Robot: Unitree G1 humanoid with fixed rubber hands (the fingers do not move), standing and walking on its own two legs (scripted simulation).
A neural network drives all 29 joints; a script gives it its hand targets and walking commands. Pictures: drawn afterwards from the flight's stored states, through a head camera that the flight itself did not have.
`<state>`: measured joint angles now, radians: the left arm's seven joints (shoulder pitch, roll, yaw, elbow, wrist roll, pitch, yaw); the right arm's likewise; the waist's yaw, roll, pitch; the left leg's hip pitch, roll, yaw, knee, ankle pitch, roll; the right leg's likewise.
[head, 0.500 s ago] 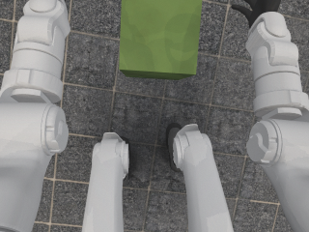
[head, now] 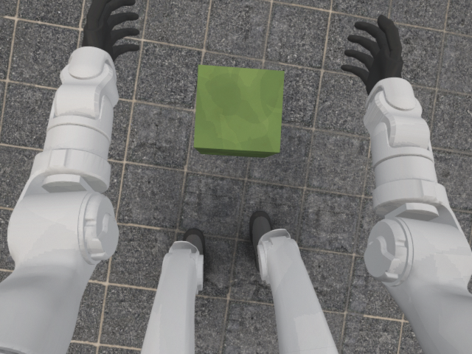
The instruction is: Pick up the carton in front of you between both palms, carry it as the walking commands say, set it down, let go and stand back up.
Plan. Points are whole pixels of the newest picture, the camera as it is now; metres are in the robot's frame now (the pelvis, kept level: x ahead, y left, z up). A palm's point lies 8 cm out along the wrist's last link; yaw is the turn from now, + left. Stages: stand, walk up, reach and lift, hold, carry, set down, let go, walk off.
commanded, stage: let go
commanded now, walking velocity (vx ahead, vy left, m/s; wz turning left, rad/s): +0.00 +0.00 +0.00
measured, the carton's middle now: (236, 118) +0.52 -0.06 -0.51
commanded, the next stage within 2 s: stand in 1.30 s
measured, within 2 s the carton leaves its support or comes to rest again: neither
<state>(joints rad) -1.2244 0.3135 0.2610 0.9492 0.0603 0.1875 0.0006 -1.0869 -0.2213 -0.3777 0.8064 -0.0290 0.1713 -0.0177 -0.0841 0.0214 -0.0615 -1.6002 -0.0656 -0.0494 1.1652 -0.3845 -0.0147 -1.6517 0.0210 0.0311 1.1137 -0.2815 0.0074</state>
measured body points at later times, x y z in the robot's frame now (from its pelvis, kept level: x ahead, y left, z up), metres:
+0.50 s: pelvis +0.06 -0.01 +0.10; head +0.24 -0.02 +0.51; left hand +0.39 +0.19 -0.01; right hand +0.34 -0.26 +0.00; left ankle +0.05 +0.12 -0.60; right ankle +0.09 -0.12 -0.60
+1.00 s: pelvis +0.09 +0.01 +0.14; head +0.11 +0.01 +0.59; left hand +0.27 +0.24 +0.06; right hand +0.26 -0.23 +0.06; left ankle +0.05 +0.12 -0.60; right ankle +0.09 -0.12 -0.60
